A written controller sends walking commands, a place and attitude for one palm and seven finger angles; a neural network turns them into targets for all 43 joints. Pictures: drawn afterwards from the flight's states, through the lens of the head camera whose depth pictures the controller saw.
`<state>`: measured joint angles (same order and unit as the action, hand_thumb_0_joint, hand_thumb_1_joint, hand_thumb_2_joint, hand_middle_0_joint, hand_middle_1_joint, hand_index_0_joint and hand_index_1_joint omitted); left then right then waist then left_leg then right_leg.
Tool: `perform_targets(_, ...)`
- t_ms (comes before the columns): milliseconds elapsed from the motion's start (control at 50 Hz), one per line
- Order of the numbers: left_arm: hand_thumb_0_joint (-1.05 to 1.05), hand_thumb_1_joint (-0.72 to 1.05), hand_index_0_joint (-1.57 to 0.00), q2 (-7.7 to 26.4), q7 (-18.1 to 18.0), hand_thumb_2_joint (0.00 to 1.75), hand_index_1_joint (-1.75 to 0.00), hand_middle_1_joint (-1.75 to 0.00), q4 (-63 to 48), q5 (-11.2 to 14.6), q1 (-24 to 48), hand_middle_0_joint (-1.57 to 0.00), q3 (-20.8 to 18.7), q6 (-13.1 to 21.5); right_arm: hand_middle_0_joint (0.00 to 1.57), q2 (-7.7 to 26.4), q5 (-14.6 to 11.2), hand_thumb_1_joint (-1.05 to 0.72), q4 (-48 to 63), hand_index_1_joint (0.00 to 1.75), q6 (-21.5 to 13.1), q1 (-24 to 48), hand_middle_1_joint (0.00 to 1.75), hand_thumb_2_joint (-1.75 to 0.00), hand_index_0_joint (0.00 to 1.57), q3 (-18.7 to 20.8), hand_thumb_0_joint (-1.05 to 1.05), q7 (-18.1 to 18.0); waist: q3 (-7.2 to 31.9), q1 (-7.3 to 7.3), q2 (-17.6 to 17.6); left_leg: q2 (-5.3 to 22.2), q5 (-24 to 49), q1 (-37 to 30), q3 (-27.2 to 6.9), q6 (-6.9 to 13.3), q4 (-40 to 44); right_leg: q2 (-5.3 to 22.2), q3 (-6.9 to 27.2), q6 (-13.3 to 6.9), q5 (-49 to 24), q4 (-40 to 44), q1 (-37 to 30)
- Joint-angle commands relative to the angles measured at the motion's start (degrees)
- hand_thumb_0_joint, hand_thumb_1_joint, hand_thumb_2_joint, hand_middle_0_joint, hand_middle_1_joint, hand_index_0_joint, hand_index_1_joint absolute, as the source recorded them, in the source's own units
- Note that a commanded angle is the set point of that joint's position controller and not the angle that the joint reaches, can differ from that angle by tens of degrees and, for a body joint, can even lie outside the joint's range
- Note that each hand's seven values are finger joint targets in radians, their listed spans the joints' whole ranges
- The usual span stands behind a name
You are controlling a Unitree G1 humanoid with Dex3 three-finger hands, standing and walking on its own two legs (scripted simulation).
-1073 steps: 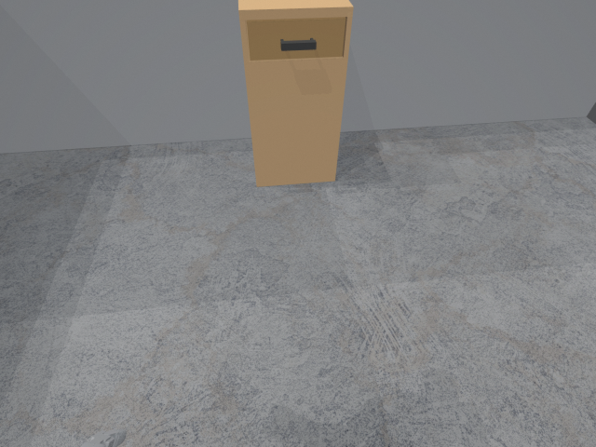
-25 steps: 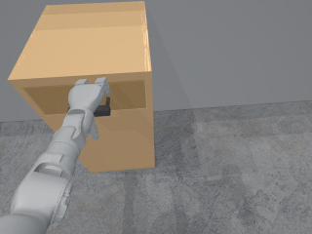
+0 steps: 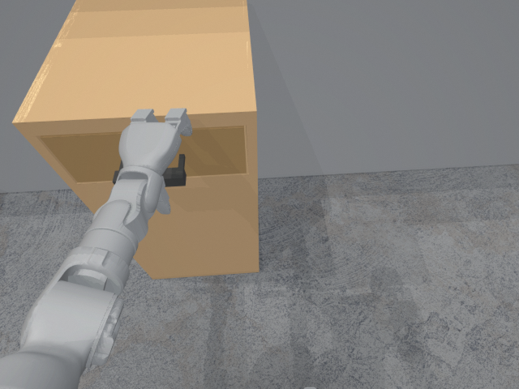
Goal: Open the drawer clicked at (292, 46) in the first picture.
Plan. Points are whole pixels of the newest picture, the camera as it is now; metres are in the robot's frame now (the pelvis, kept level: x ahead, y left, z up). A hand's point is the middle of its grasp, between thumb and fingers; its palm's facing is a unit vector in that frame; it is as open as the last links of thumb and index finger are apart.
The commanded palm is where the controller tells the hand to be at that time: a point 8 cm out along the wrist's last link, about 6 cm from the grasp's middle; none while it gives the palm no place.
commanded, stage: move the hooked fingers above the handle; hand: left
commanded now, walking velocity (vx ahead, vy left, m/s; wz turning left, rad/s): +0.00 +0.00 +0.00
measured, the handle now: (152, 169) +0.52 +0.20 -0.02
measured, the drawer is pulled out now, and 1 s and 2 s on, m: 0.00 0.00 0.00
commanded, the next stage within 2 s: lower the fingers behind the handle in 1.20 s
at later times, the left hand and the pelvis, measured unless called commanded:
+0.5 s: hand (147, 187) +0.44 +0.18 +0.02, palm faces -0.07 -0.06 -1.00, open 13.8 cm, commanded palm +0.45 +0.20 +0.09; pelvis -0.01 +0.00 +0.00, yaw +1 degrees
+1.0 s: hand (130, 191) +0.44 +0.21 +0.02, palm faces -0.17 -0.03 -0.99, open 13.8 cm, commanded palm +0.44 +0.21 +0.08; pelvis -0.02 +0.00 +0.00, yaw -1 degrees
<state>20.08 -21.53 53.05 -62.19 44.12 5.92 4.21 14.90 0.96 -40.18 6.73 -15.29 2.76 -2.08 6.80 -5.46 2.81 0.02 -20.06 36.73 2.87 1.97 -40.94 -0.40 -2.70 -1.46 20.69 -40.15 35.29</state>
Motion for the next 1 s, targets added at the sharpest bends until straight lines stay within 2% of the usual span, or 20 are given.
perform_targets(0,0.00,-0.50,-0.30,19.9,-5.9,0.30,-1.20,-1.20,-0.2,-0.8,20.4,-0.30,-8.2,-12.3,0.20,7.1,-0.3,-0.90,3.9,0.30,-0.1,-3.5,0.30,-0.90,0.20,1.4,0.00,0.4,22.8,3.32,-1.3,-1.9,23.3,-9.4,0.0,-0.3,2.8,-2.1,1.4,-1.0,-24.4,2.7,-12.2)
perform_targets(60,0.00,-0.50,-0.30,22.2,-3.3,0.30,-1.20,-1.20,0.6,0.3,20.9,-0.30,-7.9,-16.7,0.20,7.4,-1.4,-0.90,5.0,0.30,1.4,-2.5,0.30,-0.90,0.20,1.0,0.00,-0.4,25.5,3.49,-6.4,-1.9,22.2,-8.4,1.2,0.0,4.3,-1.6,2.6,0.0,-27.8,4.1,-18.5)
perform_targets(100,0.00,-0.50,-0.30,21.1,-1.3,0.30,-1.20,-1.20,1.4,1.3,22.0,-0.30,-5.7,-18.6,0.20,7.3,-2.3,-0.90,5.4,0.30,1.9,-1.3,0.30,-0.90,0.20,0.6,0.00,-1.4,22.0,2.67,-8.6,-2.1,18.3,-7.2,1.7,0.3,5.9,-1.2,3.1,0.6,-25.4,6.3,-19.4)
perform_targets(160,0.00,-0.50,-0.30,23.1,3.1,0.30,-1.20,-1.20,1.6,3.0,19.3,-0.30,-6.7,-17.6,0.20,7.6,-2.9,-0.90,6.2,0.30,1.8,-0.9,0.30,-0.90,0.20,0.1,0.00,-3.1,19.8,2.84,-10.8,-2.3,14.9,-6.4,1.7,1.0,6.9,-0.6,3.9,1.1,-23.5,7.9,-21.4)
perform_targets(240,0.00,-0.50,-0.30,19.0,9.9,0.30,-1.20,-1.20,-3.5,2.7,20.3,-0.30,-3.4,-7.7,0.20,8.2,-2.4,-0.90,6.7,0.30,0.1,-4.1,0.30,-0.90,0.20,1.0,0.00,-4.4,18.1,-0.18,-5.7,-1.8,14.9,-9.8,0.6,1.6,6.0,-0.5,4.1,0.9,-22.5,8.3,-16.7)
perform_targets(300,0.00,-0.50,-0.30,12.4,11.5,0.30,-1.20,-1.20,-12.9,3.1,22.8,-0.30,1.2,1.5,0.20,7.3,-1.4,-0.90,6.1,0.30,-1.3,-6.6,0.30,-0.90,0.20,2.3,0.00,-4.0,20.4,-1.69,-0.4,-1.6,17.9,-16.0,-0.8,1.6,3.4,-1.0,4.1,0.3,-21.5,7.3,-10.6)
perform_targets(320,0.00,-0.50,-0.30,9.3,11.4,0.30,-1.20,-1.20,-15.4,3.8,25.5,-0.30,3.3,4.1,0.20,6.8,-1.1,-0.90,5.5,0.30,-1.8,-7.4,0.30,-0.90,0.20,2.7,0.00,-3.7,19.6,-3.29,-0.5,-1.4,18.5,-17.5,-1.6,1.7,2.5,-1.2,3.9,0.2,-20.7,7.2,-7.9)
perform_targets(360,0.00,-0.50,-0.30,10.7,9.6,0.30,-1.20,-1.20,-18.1,3.9,27.0,-0.30,1.5,7.6,0.20,7.0,-0.8,-0.90,4.1,0.30,-2.4,-8.8,0.30,-0.90,0.20,3.5,0.00,-3.1,20.5,-3.09,2.2,-1.1,19.2,-19.7,-3.0,1.3,1.0,-1.7,3.3,-0.2,-17.6,5.8,-3.0)
perform_targets(420,0.00,-0.50,-0.30,14.9,4.0,0.30,-1.20,-1.20,-20.1,2.8,32.3,-0.30,-2.6,8.6,0.20,7.5,-0.4,-0.90,2.6,0.30,-2.8,-10.2,0.30,-0.90,0.20,3.8,0.00,-2.2,24.5,-2.59,3.9,-1.1,21.8,-20.1,-4.6,0.6,-0.6,-2.3,2.2,-0.8,-16.8,3.0,0.1)
perform_targets(460,0.00,-0.50,-0.30,18.0,-1.1,0.30,-1.20,-1.20,-17.3,1.8,31.6,-0.30,-6.6,6.8,0.20,7.6,0.0,-0.90,1.7,0.30,-2.9,-10.5,0.30,-0.90,0.20,3.8,0.00,-1.2,26.2,-1.84,4.3,-1.2,23.0,-18.9,-4.8,0.3,-1.3,-2.6,1.3,-1.1,-17.1,1.4,0.7)
perform_targets(520,0.00,-0.50,-0.30,24.7,-6.7,0.30,-1.20,-1.20,-9.7,1.4,28.4,-0.30,-13.5,-0.3,0.20,8.1,0.2,-0.90,1.4,0.30,-2.0,-8.2,0.30,-0.90,0.20,2.8,0.00,-0.1,25.3,0.41,2.6,-1.9,22.9,-11.9,-3.4,0.1,-1.2,-2.6,0.9,-1.2,-19.1,0.3,-3.3)
perform_targets(560,0.00,-0.50,-0.30,22.2,-7.8,0.30,-1.20,-1.20,-3.9,0.1,28.1,-0.30,-10.0,-7.1,0.20,7.9,0.0,-0.90,1.9,0.30,-1.1,-7.0,0.30,-0.90,0.20,2.2,0.00,0.5,24.3,0.55,3.2,-2.0,22.5,-9.6,-2.2,-0.2,-0.3,-2.6,0.5,-1.0,-20.1,0.3,-4.5)
perform_targets(620,0.00,-0.50,-0.30,20.4,-4.7,0.30,-1.20,-1.20,3.0,-0.2,25.5,-0.30,-7.5,-14.8,0.20,8.6,-0.5,-0.90,2.2,0.30,0.4,-6.9,0.30,-0.90,0.20,2.2,0.00,1.3,26.7,0.87,0.0,-1.6,25.1,-10.7,-1.3,-0.4,0.6,-2.9,0.5,-0.7,-23.5,1.6,-8.5)
perform_targets(640,0.00,-0.50,-0.30,22.7,-3.5,0.30,-1.20,-1.20,3.1,0.2,26.1,-0.30,-8.2,-16.1,0.20,8.9,-0.8,-0.90,2.4,0.30,1.1,-6.9,0.30,-0.90,0.20,2.0,0.00,1.0,27.4,1.09,-1.8,-1.4,24.2,-10.5,-0.9,-0.2,1.3,-2.7,1.0,-0.3,-24.3,2.0,-10.7)
perform_targets(700,0.00,-0.50,-0.30,20.4,0.7,0.30,-1.20,-1.20,6.7,2.0,25.1,-0.30,-5.2,-18.9,0.20,8.6,-2.0,-0.90,3.6,0.30,2.3,-5.0,0.30,-0.90,0.20,1.1,0.00,-0.3,20.6,0.35,-8.0,-1.6,16.5,-7.1,-0.2,0.5,4.6,-2.2,1.5,0.5,-19.7,5.7,-12.7)
perform_targets(740,0.00,-0.50,-0.30,21.2,3.9,0.30,-1.20,-1.20,8.8,2.8,22.4,-0.30,-5.3,-18.0,0.20,8.8,-2.4,-0.90,4.3,0.30,2.4,-4.3,0.30,-0.90,0.20,0.5,0.00,-1.4,16.3,0.51,-9.4,-1.5,12.7,-5.7,0.0,0.8,5.9,-1.7,1.9,0.7,-16.6,7.0,-12.6)
perform_targets(780,0.00,-0.50,-0.30,22.3,7.1,0.30,-1.20,-1.20,6.4,3.0,21.6,-0.30,-5.4,-14.5,0.20,8.9,-2.6,-0.90,5.5,0.30,1.8,-4.6,0.30,-0.90,0.20,0.2,0.00,-2.6,15.6,0.28,-10.5,-1.4,10.5,-5.4,0.0,1.3,6.1,-1.2,2.7,0.9,-15.0,7.9,-13.1)
perform_targets(840,0.00,-0.50,-0.30,21.3,9.7,0.30,-1.20,-1.20,1.7,2.0,19.4,-0.30,-4.9,-7.6,0.20,8.4,-2.3,-0.90,7.5,0.30,0.6,-5.2,0.30,-0.90,0.20,0.3,0.00,-3.5,15.9,0.95,-6.5,-1.3,10.4,-6.6,-0.2,1.5,5.7,-1.1,3.2,0.4,-14.2,7.3,-12.0)
perform_targets(900,0.00,-0.50,-0.30,19.2,9.3,0.30,-1.20,-1.20,-4.9,1.5,20.0,-0.30,-4.7,-0.2,0.20,7.8,-1.8,-0.90,7.7,0.30,-0.9,-7.1,0.30,-0.90,0.20,1.3,0.00,-3.5,16.6,0.40,-3.0,-0.9,11.4,-9.5,-0.9,1.5,4.0,-1.6,3.2,-0.1,-13.0,6.5,-7.5)
perform_targets(980,0.00,-0.50,-0.30,20.0,4.4,0.30,-1.20,-1.20,-15.7,1.4,26.4,-0.30,-6.9,6.7,0.20,7.3,-0.9,-0.90,6.2,0.30,-2.3,-9.4,0.30,-0.90,0.20,3.0,0.00,-2.7,24.1,-0.21,2.5,-0.9,16.1,-14.7,-2.6,1.1,1.3,-2.2,3.3,-0.6,-14.5,4.1,-4.9)
